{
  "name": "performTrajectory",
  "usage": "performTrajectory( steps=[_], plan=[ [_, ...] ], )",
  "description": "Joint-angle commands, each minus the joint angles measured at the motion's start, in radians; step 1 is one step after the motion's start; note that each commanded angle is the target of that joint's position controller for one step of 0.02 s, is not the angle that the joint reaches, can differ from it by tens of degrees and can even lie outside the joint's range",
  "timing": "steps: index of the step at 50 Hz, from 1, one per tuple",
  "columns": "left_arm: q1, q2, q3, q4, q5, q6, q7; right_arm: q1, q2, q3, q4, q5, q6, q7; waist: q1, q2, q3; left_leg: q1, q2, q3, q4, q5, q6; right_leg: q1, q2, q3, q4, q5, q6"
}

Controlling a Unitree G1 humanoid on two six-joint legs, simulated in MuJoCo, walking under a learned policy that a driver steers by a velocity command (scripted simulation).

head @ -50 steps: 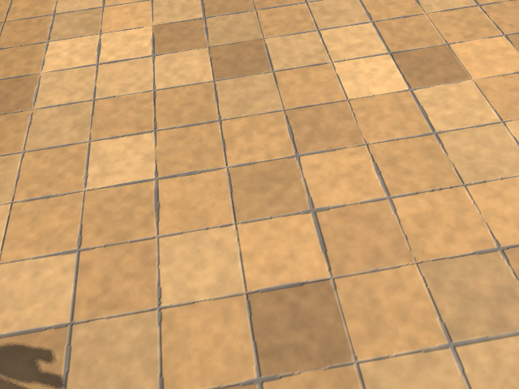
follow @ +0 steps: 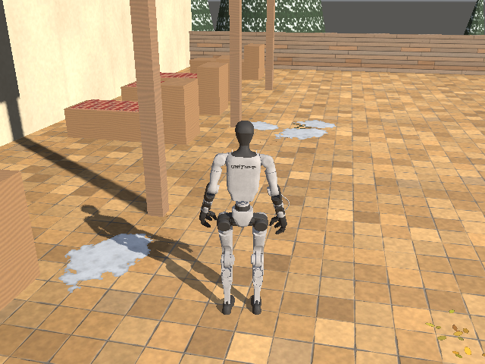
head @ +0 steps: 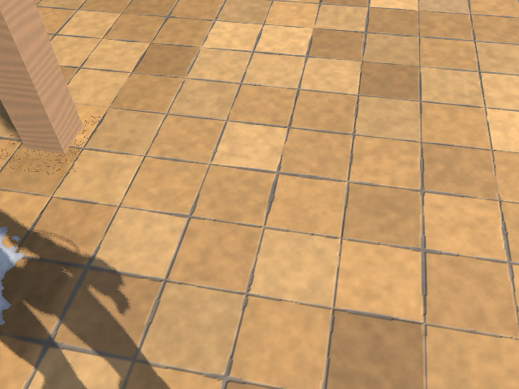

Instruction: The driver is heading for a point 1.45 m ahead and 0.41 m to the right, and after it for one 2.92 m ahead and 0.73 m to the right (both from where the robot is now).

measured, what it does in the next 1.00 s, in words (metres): walks ahead: left foot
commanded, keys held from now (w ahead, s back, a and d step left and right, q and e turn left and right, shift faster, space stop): no key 0.26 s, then w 0.74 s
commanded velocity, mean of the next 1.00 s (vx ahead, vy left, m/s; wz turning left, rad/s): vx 0.26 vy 0.00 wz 0.01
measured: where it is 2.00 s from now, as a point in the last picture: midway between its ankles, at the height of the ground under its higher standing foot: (275, 290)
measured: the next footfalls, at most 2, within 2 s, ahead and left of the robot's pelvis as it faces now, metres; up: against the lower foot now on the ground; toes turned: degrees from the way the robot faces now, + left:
left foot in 0.60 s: +0.12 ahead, +0.12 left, +0.00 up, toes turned +1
right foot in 1.08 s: +0.46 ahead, -0.03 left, +0.00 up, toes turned -4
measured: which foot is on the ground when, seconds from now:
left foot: down 0.00-0.32, up 0.34-0.58, down 0.60-1.00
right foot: down 0.00-0.60, up 0.62-1.00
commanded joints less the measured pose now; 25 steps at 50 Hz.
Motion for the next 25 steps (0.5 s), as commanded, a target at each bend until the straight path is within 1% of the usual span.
performTrajectory(
  steps=[1, 7, 13, 14, 15, 16, 17, 18, 19, 20, 21, 22, 23, 25],
  plan=[
    [0.019, 0.133, 0.03, -0.01, 0.001, -0.01, 0.004, 0.017, -0.1, -0.021, 0.005, 0.002, -0.011, -0.01, 0.012, -0.04, -0.023, -0.044, 0.103, -0.083, -0.056, 0.148, 0.003, 0.056, -0.141, 0.132, -0.068, 0.187, -0.036],
    [0.019, 0.13, 0.025, 0.053, 0.002, -0.013, 0.004, 0.019, -0.098, -0.016, 0.077, 0.003, -0.01, -0.015, 0.011, -0.022, -0.013, -0.029, 0.114, -0.082, -0.067, 0.154, 0.003, 0.043, -0.134, 0.132, -0.081, 0.169, -0.036],
    [0.034, 0.119, 0.016, 0.112, 0.002, -0.014, 0.005, 0.024, -0.093, -0.009, 0.135, 0.004, -0.01, -0.02, 0.009, -0.025, -0.008, -0.021, 0.123, -0.078, -0.07, 0.151, 0.005, 0.036, -0.126, 0.132, -0.091, 0.158, -0.035],
    [0.045, 0.118, 0.015, 0.123, 0.004, -0.013, 0.004, 0.032, -0.086, -0.006, 0.145, 0.003, -0.01, -0.02, 0.012, -0.032, -0.028, -0.018, 0.113, -0.069, -0.068, 0.076, 0.009, 0.042, -0.119, 0.134, -0.105, 0.045, -0.037],
    [0.055, 0.138, 0.024, 0.131, 0.005, -0.009, 0.003, 0.031, -0.09, -0.008, 0.147, 0.0, -0.008, -0.02, 0.018, -0.05, -0.016, -0.048, 0.086, -0.047, -0.031, -0.031, 0.019, 0.034, -0.11, 0.148, -0.115, -0.118, -0.048],
    [0.073, 0.165, 0.035, 0.138, 0.005, -0.002, 0.002, 0.027, -0.097, -0.012, 0.143, -0.006, -0.007, -0.018, 0.027, -0.085, 0.0, -0.105, 0.05, -0.015, 0.035, -0.17, 0.031, 0.025, -0.119, 0.187, -0.131, -0.307, -0.076],
    [0.109, 0.18, 0.043, 0.148, 0.007, 0.004, 0.0, 0.006, -0.097, -0.014, 0.131, -0.015, -0.006, -0.013, 0.044, -0.123, 0.033, -0.19, 0.025, 0.015, 0.113, -0.261, 0.039, 0.015, -0.164, 0.268, -0.177, -0.477, -0.116],
    [0.15, 0.191, 0.051, 0.163, 0.007, 0.007, -0.001, -0.019, -0.085, -0.012, 0.116, -0.022, -0.011, -0.006, 0.057, -0.156, 0.073, -0.262, 0.013, 0.065, 0.2, -0.277, 0.039, 0.007, -0.232, 0.362, -0.241, -0.596, -0.164],
    [0.175, 0.189, 0.057, 0.175, 0.009, 0.005, -0.001, -0.042, -0.067, -0.007, 0.1, -0.031, -0.019, 0.001, 0.063, -0.169, 0.115, -0.302, 0.04, 0.101, 0.28, -0.244, 0.037, -0.018, -0.302, 0.444, -0.284, -0.627, -0.208],
    [0.184, 0.175, 0.058, 0.179, 0.014, -0.002, -0.002, -0.063, -0.068, -0.008, 0.087, -0.03, -0.028, 0.006, 0.064, -0.152, 0.135, -0.347, 0.073, 0.1, 0.356, -0.238, 0.035, -0.027, -0.339, 0.485, -0.312, -0.591, -0.233],
    [0.186, 0.173, 0.06, 0.179, 0.019, -0.012, -0.005, -0.068, -0.075, -0.011, 0.078, -0.028, -0.038, 0.012, 0.058, -0.127, 0.13, -0.385, 0.093, 0.092, 0.412, -0.249, 0.034, -0.006, -0.35, 0.489, -0.32, -0.532, -0.242],
    [0.177, 0.176, 0.064, 0.177, 0.018, -0.023, -0.007, -0.061, -0.076, -0.013, 0.074, -0.025, -0.049, 0.019, 0.044, -0.11, 0.115, -0.402, 0.108, 0.091, 0.425, -0.245, 0.033, 0.018, -0.343, 0.46, -0.314, -0.468, -0.238],
    [0.167, 0.174, 0.066, 0.176, 0.013, -0.032, -0.008, -0.063, -0.075, -0.014, 0.07, -0.021, -0.059, 0.025, 0.034, -0.103, 0.103, -0.388, 0.114, 0.103, 0.395, -0.233, 0.031, 0.026, -0.319, 0.407, -0.304, -0.4, -0.223],
    [0.154, 0.17, 0.069, 0.176, 0.008, -0.044, -0.011, -0.065, -0.067, -0.016, 0.062, -0.014, -0.072, 0.034, 0.023, -0.12, 0.079, -0.295, 0.097, 0.14, 0.307, -0.191, 0.029, -0.004, -0.256, 0.297, -0.276, -0.295, -0.19]
  ],
)
Keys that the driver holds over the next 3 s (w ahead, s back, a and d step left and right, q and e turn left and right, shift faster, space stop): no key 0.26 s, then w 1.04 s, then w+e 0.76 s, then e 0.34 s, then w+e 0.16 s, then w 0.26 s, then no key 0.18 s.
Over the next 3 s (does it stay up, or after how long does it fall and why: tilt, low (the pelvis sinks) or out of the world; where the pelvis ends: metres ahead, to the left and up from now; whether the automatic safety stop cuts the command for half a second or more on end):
stays up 1.12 -0.14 0.00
